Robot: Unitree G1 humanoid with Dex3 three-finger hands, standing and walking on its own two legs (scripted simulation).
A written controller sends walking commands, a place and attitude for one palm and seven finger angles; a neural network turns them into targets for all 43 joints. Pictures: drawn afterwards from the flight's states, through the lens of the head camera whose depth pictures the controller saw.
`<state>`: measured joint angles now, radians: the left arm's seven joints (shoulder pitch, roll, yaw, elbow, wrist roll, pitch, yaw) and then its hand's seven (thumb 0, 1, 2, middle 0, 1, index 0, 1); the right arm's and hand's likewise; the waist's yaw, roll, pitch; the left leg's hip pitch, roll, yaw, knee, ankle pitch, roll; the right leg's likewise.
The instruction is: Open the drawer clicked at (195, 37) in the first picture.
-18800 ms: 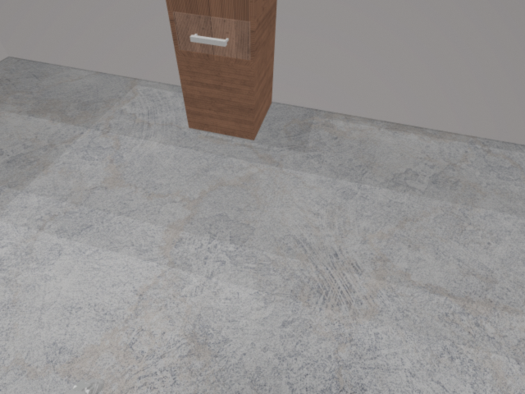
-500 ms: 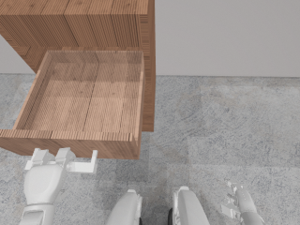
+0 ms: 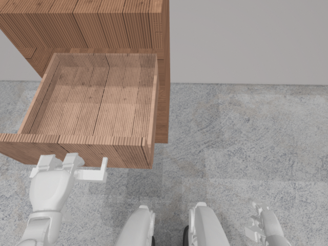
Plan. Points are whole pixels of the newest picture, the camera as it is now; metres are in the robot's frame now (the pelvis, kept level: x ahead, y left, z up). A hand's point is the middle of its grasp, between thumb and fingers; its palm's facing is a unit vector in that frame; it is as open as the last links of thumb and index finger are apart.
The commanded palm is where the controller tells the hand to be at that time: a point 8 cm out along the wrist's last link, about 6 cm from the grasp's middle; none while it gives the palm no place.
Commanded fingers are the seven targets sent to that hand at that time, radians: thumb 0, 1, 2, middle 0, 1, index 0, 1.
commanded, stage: lift the hand off the handle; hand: left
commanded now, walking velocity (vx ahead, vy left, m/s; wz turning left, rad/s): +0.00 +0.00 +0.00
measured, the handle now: (71, 167) +0.30 +0.26 -0.03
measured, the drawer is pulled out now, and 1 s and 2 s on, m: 0.30 0.30 0.30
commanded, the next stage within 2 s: none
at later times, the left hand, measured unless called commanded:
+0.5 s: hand (59, 185) +0.25 +0.27 -0.02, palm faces -0.05 -0.04 -1.00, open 13.5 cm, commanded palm +0.24 +0.26 +0.04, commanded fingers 0.00 -0.50 0.30 -0.30 -1.20 -0.30 -1.20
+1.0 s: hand (50, 184) +0.24 +0.26 +0.02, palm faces -0.04 -0.05 -1.00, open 13.8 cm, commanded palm +0.23 +0.26 +0.08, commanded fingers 0.00 -0.50 0.30 -0.30 -1.20 -0.30 -1.20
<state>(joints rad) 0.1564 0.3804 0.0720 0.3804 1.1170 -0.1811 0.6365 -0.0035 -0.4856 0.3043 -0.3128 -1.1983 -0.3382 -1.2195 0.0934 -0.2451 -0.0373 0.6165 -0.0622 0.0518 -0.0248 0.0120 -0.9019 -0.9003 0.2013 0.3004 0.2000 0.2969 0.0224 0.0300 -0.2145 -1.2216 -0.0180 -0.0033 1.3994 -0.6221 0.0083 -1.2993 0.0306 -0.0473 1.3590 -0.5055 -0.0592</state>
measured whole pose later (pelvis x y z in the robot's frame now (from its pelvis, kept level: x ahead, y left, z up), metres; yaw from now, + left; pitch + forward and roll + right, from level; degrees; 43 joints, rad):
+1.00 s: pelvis +0.03 +0.01 +0.06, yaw -1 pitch +19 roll +0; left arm 0.31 0.36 0.02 0.22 1.08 -0.10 0.58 0.00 -0.49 0.30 -0.32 -1.20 -0.33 -1.20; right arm 0.14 -0.24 -0.03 0.54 -0.05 0.09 -0.01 0.01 -0.90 -0.90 0.20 0.30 0.20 0.30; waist 0.02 0.04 -0.19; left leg -0.90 -0.02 0.00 1.13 -0.56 0.02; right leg -0.97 0.04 -0.03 1.10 -0.45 -0.04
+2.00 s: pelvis +0.05 +0.02 +0.10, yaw -1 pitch +12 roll +0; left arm 0.39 0.39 0.01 0.04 1.02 -0.07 0.44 0.00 -0.49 0.30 -0.32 -1.20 -0.32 -1.20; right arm 0.17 -0.24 -0.02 0.51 -0.03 0.09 0.01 0.01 -0.90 -0.90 0.20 0.30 0.20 0.30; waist 0.04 0.06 -0.13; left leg -0.60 -0.02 0.01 0.88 -0.49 0.04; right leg -0.68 0.03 0.00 0.86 -0.39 -0.03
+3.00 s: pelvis +0.06 +0.02 +0.12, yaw -1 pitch +6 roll +0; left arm 0.55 0.48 0.10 -0.27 0.91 -0.08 0.28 0.00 -0.49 0.30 -0.32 -1.20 -0.32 -1.20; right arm 0.16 -0.25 -0.02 0.50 -0.01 0.09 0.00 0.01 -0.90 -0.90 0.20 0.30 0.20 0.30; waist 0.09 0.08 -0.08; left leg -0.38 -0.03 0.01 0.69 -0.42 0.04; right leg -0.46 0.03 0.00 0.68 -0.33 -0.02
